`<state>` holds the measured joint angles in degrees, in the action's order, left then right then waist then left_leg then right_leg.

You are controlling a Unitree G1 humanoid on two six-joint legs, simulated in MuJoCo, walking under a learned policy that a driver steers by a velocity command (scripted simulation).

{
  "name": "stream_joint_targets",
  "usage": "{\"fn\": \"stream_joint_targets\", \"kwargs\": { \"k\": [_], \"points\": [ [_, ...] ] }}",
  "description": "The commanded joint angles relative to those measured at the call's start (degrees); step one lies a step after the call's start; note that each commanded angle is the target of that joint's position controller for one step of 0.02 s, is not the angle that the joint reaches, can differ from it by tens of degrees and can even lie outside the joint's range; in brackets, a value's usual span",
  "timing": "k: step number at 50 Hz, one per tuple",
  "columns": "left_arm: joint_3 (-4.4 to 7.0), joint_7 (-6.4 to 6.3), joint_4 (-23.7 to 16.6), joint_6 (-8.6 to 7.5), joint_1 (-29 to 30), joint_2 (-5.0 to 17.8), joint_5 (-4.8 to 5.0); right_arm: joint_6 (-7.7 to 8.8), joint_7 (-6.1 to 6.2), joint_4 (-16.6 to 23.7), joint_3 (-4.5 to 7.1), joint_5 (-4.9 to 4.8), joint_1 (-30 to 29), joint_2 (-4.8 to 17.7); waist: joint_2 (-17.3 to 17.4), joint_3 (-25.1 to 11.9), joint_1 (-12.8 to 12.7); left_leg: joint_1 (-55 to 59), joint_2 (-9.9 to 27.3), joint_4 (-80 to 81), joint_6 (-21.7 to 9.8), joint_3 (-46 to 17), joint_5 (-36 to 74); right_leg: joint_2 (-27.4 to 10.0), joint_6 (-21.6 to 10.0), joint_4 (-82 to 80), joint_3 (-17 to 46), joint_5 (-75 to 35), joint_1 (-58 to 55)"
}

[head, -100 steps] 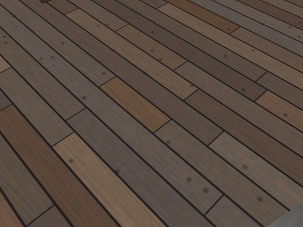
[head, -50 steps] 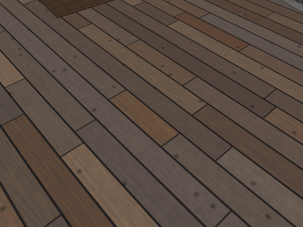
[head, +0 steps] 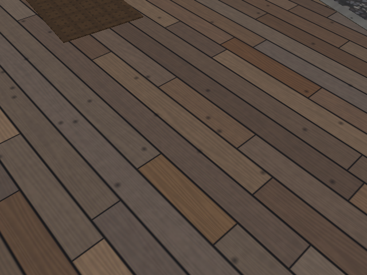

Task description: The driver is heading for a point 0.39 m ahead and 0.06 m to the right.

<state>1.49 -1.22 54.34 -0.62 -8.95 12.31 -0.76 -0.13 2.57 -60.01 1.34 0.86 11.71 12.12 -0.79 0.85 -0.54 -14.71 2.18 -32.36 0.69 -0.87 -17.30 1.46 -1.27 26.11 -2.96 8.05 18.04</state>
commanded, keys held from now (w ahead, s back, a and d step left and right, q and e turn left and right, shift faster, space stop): shift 0.54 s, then w+shift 0.22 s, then shift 0.24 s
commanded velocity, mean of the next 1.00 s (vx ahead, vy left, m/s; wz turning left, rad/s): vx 0.17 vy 0.00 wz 0.00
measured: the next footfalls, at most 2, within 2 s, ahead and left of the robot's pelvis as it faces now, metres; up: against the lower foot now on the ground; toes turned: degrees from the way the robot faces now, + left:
right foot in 0.90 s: +0.27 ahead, -0.17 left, +0.00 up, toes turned -5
left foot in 1.28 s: +0.35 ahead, +0.06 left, +0.00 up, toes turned +1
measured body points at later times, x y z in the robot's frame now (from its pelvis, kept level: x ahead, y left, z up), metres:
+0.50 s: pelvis +0.05 +0.03 +0.00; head +0.06 +0.03 +0.45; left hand +0.12 +0.28 -0.15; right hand +0.07 -0.22 -0.15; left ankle +0.00 +0.13 -0.73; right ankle +0.07 -0.11 -0.73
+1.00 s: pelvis +0.18 -0.06 +0.00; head +0.21 -0.08 +0.45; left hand +0.29 +0.20 -0.13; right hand +0.18 -0.33 -0.15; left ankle +0.06 +0.09 -0.64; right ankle +0.23 -0.17 -0.73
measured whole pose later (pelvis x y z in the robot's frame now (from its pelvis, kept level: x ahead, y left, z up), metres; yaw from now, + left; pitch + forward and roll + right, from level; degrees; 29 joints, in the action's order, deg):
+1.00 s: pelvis +0.18 -0.06 +0.00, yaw -1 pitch +1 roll +0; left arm 3.3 1.4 58.7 -5.6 -7.8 13.5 0.4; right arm 4.6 1.6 -58.3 3.0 -1.5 20.0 14.7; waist 1.9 1.9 0.4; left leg -19.8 1.5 -67.5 0.5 -2.1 -27.8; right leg -1.3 -1.4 31.9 -4.3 12.5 20.3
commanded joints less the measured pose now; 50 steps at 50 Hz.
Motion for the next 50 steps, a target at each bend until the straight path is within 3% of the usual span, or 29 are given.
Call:
{"fn": "stream_joint_targets", "kwargs": {
  "k": [1, 3, 5, 9, 16, 27, 28, 29, 30, 31, 32, 33, 34, 36, 38, 40, 42, 43, 44, 45, 46, 47, 48, 49, 50],
  "points": [
    [1.22, -0.73, -1.06, -0.53, -1.04, 4.93, -0.14, 1.99, -0.13, 0.9, 1.06, -0.26, -0.47, 6.04, 7.43, 2.92, -1.19, -9.72, 2.98, 14.33, -2.71, -4.13, -10.65, -2.43, -0.12, -2.04, 2.86, 4.66, -7.78],
    [1.3, -0.58, -0.06, -0.67, -1.28, 5.05, 0.1, 2.65, -0.33, 0.25, 1.02, -0.62, 1.61, 6.0, 3.97, 1.84, -0.32, -6.15, 2.33, 12.28, -2.65, -3.19, -4.0, -2.96, -0.89, -2.13, 3.43, 2.74, -6.86],
    [1.26, -0.44, 0.6, -0.86, -1.07, 4.79, 0.27, 2.84, -0.42, -0.11, 1.07, -0.75, 2.66, 6.3, 2.82, 0.47, 0.18, -3.43, 2.02, 10.68, -3.0, -2.69, 2.18, -3.19, -0.8, -1.67, 3.46, -0.79, -7.04],
    [1.31, -0.49, 1.91, -0.73, -1.55, 5.09, 0.66, 2.67, -0.59, -0.47, 0.95, -0.84, 4.07, 6.07, 1.46, -1.98, 0.67, -0.11, 1.46, 8.83, -3.23, -1.82, 11.33, -3.58, -0.71, -0.2, 3.5, -7.49, -8.72],
    [1.43, -1.03, 3.84, 0.25, -2.19, 5.46, 0.98, 2.08, -0.89, -0.83, 0.75, -0.9, 5.07, 5.46, 1.39, -2.02, 0.57, 1.86, 1.02, 8.15, -3.32, -1.19, 19.21, -3.93, -0.48, 1.18, 3.59, -11.23, -9.9],
    [1.76, -1.46, 5.84, 1.14, -0.74, 5.46, 0.99, 1.67, -0.83, -1.16, 0.64, -0.71, 5.76, 4.82, 1.61, -0.25, 0.31, 1.84, 0.51, 9.61, -3.28, -0.87, 17.5, -4.19, 0.1, 0.6, 3.71, -9.66, -10.29],
    [1.66, -1.37, 7.04, 1.23, -2.4, 4.54, 1.12, 1.49, -0.73, -2.35, 0.93, -1.06, 8.38, 5.14, 2.86, -2.75, 0.71, 3.53, 0.13, 11.15, -4.47, -1.01, 3.95, -1.82, 0.07, 2.71, 0.85, 2.88, -10.32],
    [2.0, -1.13, 7.11, 1.17, -1.72, 4.84, 1.73, 1.31, -0.7, -2.47, 1.87, -1.82, 9.93, 7.62, 5.44, -0.3, 1.76, 3.42, 2.11, 14.23, -7.46, -5.18, -17.47, 0.74, 0.01, 7.45, -2.03, 18.28, -4.89],
    [2.21, -0.76, 4.96, 0.51, 3.19, 5.57, 2.02, 1.65, -0.67, -2.16, 2.84, -2.41, 12.37, 10.52, 8.42, 4.74, 4.05, 4.24, 8.62, 20.49, -11.38, -15.02, -34.51, 1.01, -0.16, 13.63, -2.71, 23.43, 5.71],
    [1.71, -0.17, 1.59, -0.79, 9.26, 4.46, 2.93, 2.7, -0.52, -1.74, 3.92, -2.71, 12.73, 13.64, 12.69, 10.32, 5.61, 4.31, 17.4, 27.48, -16.02, -27.51, -40.39, -2.01, -1.3, 21.15, -0.16, 20.26, 14.95],
    [1.85, 0.31, -0.4, -2.23, 12.8, 5.09, 3.54, 4.17, -0.43, -1.12, 3.69, -1.77, 12.46, 12.42, 10.67, 13.54, 5.88, 7.44, 21.44, 29.75, -18.03, -32.88, -35.32, -5.36, -2.18, 27.95, 4.03, 20.09, 24.05],
    [2.16, 0.75, -0.41, -3.46, 11.84, 5.48, 3.7, 5.47, -0.55, -0.72, 3.14, -1.32, 11.94, 10.0, 7.8, 13.58, 4.58, 13.14, 21.37, 28.34, -17.33, -31.37, -28.4, -7.52, -2.75, 31.73, 5.83, 17.58, 31.1],
    [2.29, 1.24, 0.04, -4.55, 9.99, 5.27, 3.53, 6.3, -0.87, -0.37, 2.88, -1.52, 11.82, 8.51, 6.48, 11.22, 3.8, 17.72, 20.15, 26.68, -15.91, -28.12, -22.43, -8.97, -3.15, 32.76, 6.45, 14.91, 34.13],
    [2.77, 1.99, 0.37, -5.92, 8.96, 5.76, 3.18, 6.32, -1.36, 0.86, 2.8, -2.11, 11.02, 7.62, 5.06, 7.35, 3.19, 19.13, 16.13, 26.43, -12.66, -19.17, -14.23, -9.65, -2.44, 25.49, 4.83, 10.49, 30.15],
    [2.18, 2.56, 0.13, -6.09, 9.9, 3.47, 2.84, 6.0, -1.41, 2.23, 3.1, -2.08, 10.1, 8.85, 7.12, 5.91, 3.12, 12.07, 12.32, 26.82, -11.2, -12.1, -10.0, -7.54, -0.72, 17.82, 1.22, 7.31, 19.05],
    [1.8, 2.98, 0.72, -5.51, 9.18, 2.9, 2.47, 5.46, -1.59, 2.09, 3.47, -1.99, 11.35, 10.31, 7.38, 7.12, 2.86, 5.4, 9.86, 24.91, -11.08, -7.01, -4.21, -4.54, 0.52, 12.36, -2.65, 6.74, 9.2],
    [2.32, 2.99, 1.85, -4.98, 4.9, 4.3, 2.44, 4.83, -1.65, 1.71, 3.65, -2.25, 12.36, 11.13, 6.91, 6.53, 0.52, 1.5, 9.55, 19.17, -9.92, -5.15, 4.54, -2.08, 0.34, 7.88, -4.24, 1.24, -0.48],
    [3.36, 2.72, 3.24, -4.72, -0.16, 6.39, 2.41, 4.65, -1.58, 1.89, 3.57, -2.03, 11.94, 11.4, 7.23, 3.79, -2.18, 0.69, 8.55, 13.31, -8.45, -3.74, 16.13, -0.01, -0.4, 7.02, -4.96, -0.1, -7.01],
    [4.73, 2.39, 4.96, -4.59, -6.93, 9.22, 2.52, 4.51, -1.56, 1.97, 3.14, -1.88, 11.45, 10.37, 6.1, -0.41, -5.82, 0.03, 6.01, 2.61, -5.99, -0.35, 26.41, 0.03, -2.04, 5.23, -4.02, -1.7, -14.71],
    [6.21, 1.74, 5.99, -4.5, -14.89, 15.06, 1.8, 4.38, -1.41, 3.57, 2.13, -0.65, 11.18, 7.61, -2.58, -6.81, -8.59, -7.78, 1.99, -16.18, -1.75, 3.32, 17.18, -11.42, -5.89, 2.38, 9.69, -3.82, -25.02],
    [6.46, 1.97, 6.8, -4.48, -18.48, 20.23, 0.43, 5.26, -0.87, 4.56, 0.4, -1.0, 15.71, -0.07, -18.83, -14.5, -5.68, -19.53, -7.21, -35.67, 1.59, 2.06, -16.78, -26.36, -15.85, -8.98, 37.67, -8.81, -33.06],
    [5.08, 2.3, 6.49, -5.11, -14.83, 16.07, 0.83, 6.01, -0.83, 4.34, 1.35, -2.54, 14.44, 3.57, -12.96, -12.87, -4.74, -21.65, -4.32, -44.7, 1.05, -5.87, -17.45, -26.01, -16.07, -11.29, 39.97, -9.55, -28.73],
    [4.03, 2.3, 4.82, -5.4, -9.1, 12.84, 1.21, 6.22, -1.07, 5.15, 1.83, -3.27, 11.12, 5.68, -9.71, -7.68, -3.5, -24.01, -1.18, -46.54, -0.3, -4.3, -13.9, -24.46, -14.24, -9.44, 29.8, -12.76, -22.86],
    [3.02, 2.48, 3.42, -5.4, -3.78, 9.99, 1.19, 5.96, -0.85, 5.24, 2.18, -2.85, 9.08, 6.56, -5.17, -5.18, -1.77, -21.94, 1.83, -44.28, -1.07, -2.51, -9.44, -21.36, -12.0, -9.17, 21.65, -17.04, -16.7],
    [2.46, 2.6, 2.91, -5.3, -1.22, 8.1, 0.9, 5.38, -0.37, 5.06, 2.87, -2.24, 8.27, 6.89, -4.06, -3.1, -0.62, -19.37, 3.38, -40.55, -1.58, -1.81, -7.0, -18.61, -10.44, -9.97, 15.82, -20.4, -11.31]
  ]
}}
